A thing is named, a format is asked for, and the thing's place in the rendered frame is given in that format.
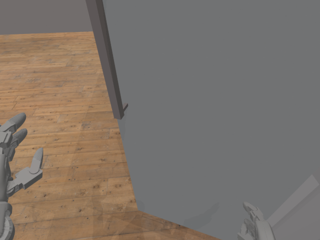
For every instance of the right robot hand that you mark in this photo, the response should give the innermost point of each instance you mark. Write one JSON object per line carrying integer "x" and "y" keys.
{"x": 258, "y": 227}

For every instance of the fridge door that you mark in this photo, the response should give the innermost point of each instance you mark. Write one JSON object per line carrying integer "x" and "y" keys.
{"x": 223, "y": 105}

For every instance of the left robot hand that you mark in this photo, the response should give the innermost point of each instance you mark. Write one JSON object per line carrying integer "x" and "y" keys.
{"x": 8, "y": 142}

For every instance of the handle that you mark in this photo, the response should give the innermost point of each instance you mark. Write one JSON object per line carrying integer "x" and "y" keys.
{"x": 101, "y": 34}

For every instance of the robot left forearm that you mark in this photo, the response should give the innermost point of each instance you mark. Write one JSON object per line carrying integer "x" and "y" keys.
{"x": 7, "y": 228}

